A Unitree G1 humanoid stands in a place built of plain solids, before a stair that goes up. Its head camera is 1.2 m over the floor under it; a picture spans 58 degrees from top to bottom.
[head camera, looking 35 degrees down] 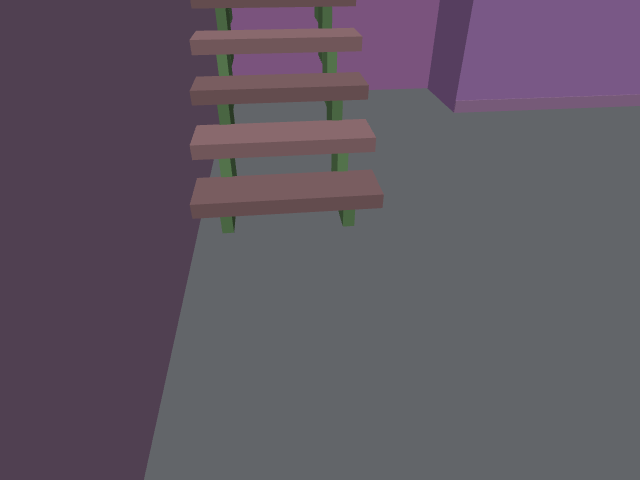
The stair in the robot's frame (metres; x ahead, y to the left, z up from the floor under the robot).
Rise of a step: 0.19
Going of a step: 0.24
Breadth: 0.91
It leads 6 degrees to the left of straight ahead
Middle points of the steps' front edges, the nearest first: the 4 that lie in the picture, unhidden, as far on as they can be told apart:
1.77 0.15 0.19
2.01 0.17 0.38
2.24 0.20 0.57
2.48 0.22 0.76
